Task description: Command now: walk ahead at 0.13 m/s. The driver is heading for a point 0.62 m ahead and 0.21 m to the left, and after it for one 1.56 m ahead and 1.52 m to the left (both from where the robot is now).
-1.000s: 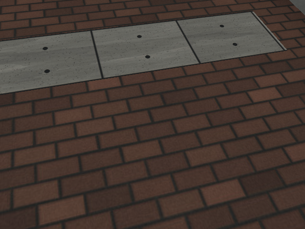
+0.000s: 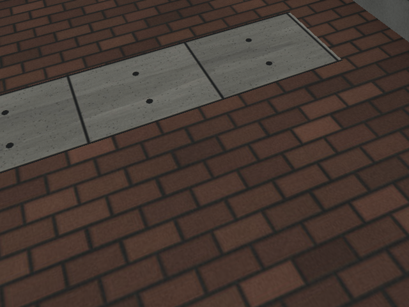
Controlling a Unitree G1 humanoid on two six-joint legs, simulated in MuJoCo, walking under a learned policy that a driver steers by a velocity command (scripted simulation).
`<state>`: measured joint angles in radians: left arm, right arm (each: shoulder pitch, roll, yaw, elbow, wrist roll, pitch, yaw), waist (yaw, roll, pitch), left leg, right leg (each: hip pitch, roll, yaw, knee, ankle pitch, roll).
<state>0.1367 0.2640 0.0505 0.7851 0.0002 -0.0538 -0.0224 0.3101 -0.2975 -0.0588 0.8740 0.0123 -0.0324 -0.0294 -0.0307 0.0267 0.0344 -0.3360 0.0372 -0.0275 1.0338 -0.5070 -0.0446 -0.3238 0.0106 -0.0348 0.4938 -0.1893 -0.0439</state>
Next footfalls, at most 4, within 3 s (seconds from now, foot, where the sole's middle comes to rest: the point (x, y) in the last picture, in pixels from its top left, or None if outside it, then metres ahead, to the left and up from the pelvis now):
0.38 left None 0.10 0.12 -0.77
0.80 right None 0.23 -0.09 -0.77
1.22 left None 0.34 0.27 -0.77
1.54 right None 0.43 0.04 -0.77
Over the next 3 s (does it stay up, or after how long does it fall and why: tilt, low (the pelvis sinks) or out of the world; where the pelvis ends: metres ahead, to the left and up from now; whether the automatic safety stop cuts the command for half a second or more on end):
stays up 0.78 0.41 -0.01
